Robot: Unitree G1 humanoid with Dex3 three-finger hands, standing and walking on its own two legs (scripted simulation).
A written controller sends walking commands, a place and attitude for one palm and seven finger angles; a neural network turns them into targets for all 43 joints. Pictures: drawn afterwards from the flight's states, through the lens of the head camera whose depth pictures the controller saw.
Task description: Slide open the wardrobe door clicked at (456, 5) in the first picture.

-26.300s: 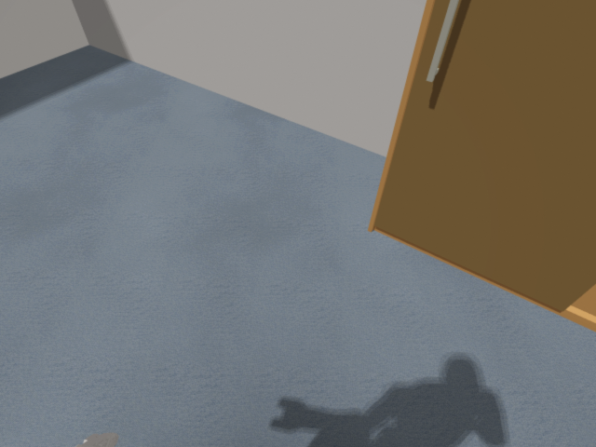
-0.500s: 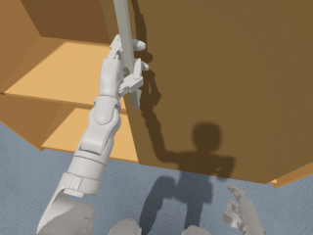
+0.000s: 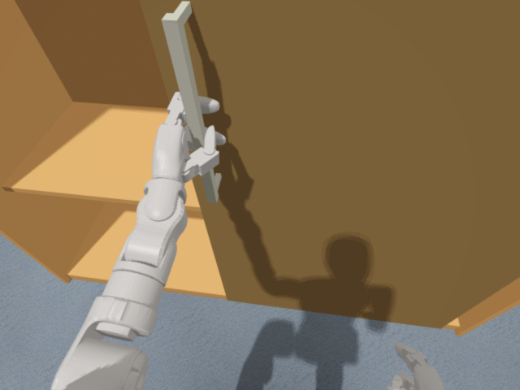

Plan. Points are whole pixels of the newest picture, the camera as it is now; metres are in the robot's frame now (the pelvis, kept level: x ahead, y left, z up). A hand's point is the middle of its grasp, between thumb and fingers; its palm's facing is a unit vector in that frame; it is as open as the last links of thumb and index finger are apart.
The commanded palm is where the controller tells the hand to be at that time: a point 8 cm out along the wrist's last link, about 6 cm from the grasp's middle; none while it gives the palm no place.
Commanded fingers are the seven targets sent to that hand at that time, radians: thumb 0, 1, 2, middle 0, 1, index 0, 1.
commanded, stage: loosen the grip on the handle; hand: left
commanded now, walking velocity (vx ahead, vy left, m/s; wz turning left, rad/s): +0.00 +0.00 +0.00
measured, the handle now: (201, 124) +0.45 +0.14 +0.16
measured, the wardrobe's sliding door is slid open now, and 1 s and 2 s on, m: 0.68 0.68 0.68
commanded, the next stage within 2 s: slip the hand off the handle in 0.60 s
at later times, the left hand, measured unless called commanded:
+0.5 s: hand (207, 151) +0.40 +0.12 +0.16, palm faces +0.06 -0.99 -0.13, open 13.8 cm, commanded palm +0.37 +0.17 +0.16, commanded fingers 0.00 -0.55 0.20 -0.25 -1.15 -0.25 -1.15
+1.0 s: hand (170, 152) +0.40 +0.17 +0.15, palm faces +0.10 -0.99 -0.09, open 14.7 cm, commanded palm +0.38 +0.22 +0.15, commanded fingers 0.00 -0.55 0.20 -0.25 -1.15 -0.25 -1.15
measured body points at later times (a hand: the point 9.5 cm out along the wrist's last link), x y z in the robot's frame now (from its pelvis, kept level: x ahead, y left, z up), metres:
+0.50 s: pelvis -0.04 -0.01 +0.00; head -0.03 -0.02 +0.45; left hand +0.39 +0.17 +0.17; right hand +0.01 -0.29 -0.12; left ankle +0.00 +0.13 -0.73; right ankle -0.01 -0.12 -0.73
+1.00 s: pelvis -0.02 +0.02 +0.00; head +0.00 +0.02 +0.45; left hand +0.39 +0.23 +0.16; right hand +0.10 -0.24 -0.10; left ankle +0.00 +0.13 -0.73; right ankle -0.01 -0.12 -0.73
